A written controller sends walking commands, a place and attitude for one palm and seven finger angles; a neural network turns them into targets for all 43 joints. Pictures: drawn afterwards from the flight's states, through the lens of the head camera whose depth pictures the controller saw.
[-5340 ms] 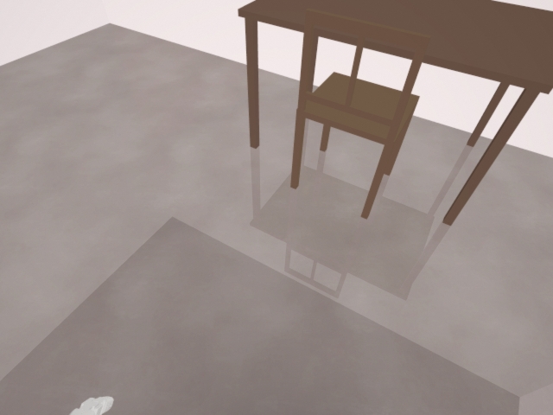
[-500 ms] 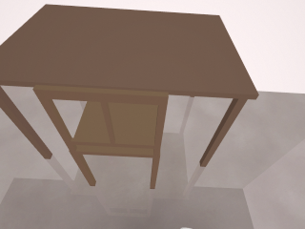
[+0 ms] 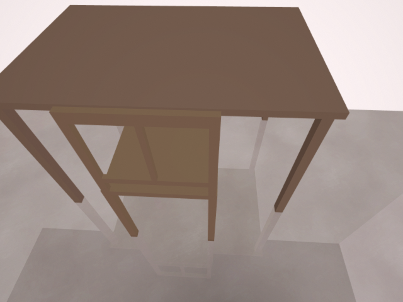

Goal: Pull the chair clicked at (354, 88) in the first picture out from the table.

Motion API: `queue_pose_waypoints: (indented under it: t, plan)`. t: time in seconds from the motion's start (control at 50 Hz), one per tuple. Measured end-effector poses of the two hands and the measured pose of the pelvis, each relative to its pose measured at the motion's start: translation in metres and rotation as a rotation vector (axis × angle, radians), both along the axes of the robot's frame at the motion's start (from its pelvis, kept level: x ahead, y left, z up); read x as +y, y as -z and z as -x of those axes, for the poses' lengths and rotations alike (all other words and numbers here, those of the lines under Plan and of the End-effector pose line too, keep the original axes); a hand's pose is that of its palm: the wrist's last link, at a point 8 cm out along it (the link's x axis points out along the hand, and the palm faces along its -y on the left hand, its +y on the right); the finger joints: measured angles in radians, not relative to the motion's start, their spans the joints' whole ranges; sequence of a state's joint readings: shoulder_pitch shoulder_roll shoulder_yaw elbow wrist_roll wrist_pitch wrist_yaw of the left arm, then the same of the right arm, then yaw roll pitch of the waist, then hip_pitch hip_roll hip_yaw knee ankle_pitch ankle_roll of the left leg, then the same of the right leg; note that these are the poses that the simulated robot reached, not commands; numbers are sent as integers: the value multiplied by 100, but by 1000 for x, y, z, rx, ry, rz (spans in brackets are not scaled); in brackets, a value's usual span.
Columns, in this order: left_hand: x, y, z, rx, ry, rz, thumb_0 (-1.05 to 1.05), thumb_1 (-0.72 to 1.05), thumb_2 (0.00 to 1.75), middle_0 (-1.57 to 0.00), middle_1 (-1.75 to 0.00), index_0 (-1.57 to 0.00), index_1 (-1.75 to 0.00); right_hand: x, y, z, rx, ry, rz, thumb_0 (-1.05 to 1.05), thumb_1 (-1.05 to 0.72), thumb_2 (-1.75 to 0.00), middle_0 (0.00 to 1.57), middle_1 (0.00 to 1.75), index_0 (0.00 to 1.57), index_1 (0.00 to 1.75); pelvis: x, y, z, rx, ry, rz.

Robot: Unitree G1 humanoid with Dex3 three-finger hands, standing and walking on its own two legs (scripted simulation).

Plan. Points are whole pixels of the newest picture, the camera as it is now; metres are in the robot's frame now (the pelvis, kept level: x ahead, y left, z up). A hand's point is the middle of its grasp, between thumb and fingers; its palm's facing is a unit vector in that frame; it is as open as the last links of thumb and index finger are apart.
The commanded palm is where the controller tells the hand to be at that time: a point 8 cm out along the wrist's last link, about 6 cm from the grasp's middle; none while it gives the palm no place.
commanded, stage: come to a stop and stand still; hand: left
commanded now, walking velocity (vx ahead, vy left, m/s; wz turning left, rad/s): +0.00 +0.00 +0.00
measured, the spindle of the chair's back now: (147, 154) +0.50 +0.21 -0.09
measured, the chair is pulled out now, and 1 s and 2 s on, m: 0.00 0.00 0.00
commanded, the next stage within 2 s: look again from close up in 0.88 s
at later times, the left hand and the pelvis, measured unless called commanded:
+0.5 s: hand out of the picture -0.09 +0.20 -0.16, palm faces +0.02 -0.98 -0.20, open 7.4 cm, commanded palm none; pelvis -0.06 +0.03 +0.01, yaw -1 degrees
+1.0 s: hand out of the picture -0.10 +0.18 -0.17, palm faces +0.03 -0.99 -0.15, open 7.4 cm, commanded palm none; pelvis -0.07 +0.02 +0.01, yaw -1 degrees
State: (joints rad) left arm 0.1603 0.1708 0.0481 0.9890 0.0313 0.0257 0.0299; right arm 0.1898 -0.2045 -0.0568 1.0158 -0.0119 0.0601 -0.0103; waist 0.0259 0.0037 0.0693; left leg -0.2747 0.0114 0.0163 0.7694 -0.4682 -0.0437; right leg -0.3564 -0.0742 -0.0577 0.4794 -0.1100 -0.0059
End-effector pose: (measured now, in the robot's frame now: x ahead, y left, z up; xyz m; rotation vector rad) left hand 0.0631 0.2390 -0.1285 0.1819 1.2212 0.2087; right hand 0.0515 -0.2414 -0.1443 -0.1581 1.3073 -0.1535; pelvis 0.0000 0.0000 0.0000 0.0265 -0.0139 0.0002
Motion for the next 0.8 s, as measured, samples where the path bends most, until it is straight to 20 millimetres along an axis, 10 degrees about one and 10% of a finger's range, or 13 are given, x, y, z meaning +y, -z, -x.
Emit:
queue_pose_waypoints:
  t: [0.2,0.42,0.8]
  plan:
    - [36,16,68,89,-44,56,1,91,90,-20,-30,-19,-30,49,-18,61,6,3,21,0,-91,-90,19,30,20,30,31,-6,29,-10,0,28]
    - [17,7,142,252,-28,52,1,91,90,-19,-30,-19,-30,57,1,109,84,44,-34,1,-92,-90,20,30,20,30,34,-5,56,5,16,12]
    - [-17,15,157,205,-8,119,1,92,90,-20,-30,-20,-30,58,-4,171,174,69,-49,0,-91,-90,19,30,20,30,21,-8,78,-18,12,23]
